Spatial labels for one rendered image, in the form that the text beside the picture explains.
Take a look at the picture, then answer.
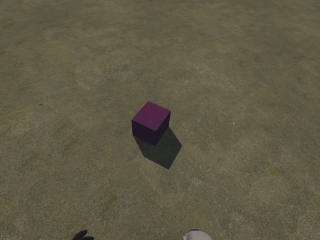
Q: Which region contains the robot right thigh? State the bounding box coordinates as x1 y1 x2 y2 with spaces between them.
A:
182 230 212 240

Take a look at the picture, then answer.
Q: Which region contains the left robot hand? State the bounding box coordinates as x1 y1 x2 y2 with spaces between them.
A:
72 230 94 240

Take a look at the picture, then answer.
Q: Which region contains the robot right shin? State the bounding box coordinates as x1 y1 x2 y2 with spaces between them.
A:
188 228 199 233

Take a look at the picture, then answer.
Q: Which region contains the carton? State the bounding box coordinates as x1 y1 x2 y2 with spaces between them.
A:
131 101 171 146

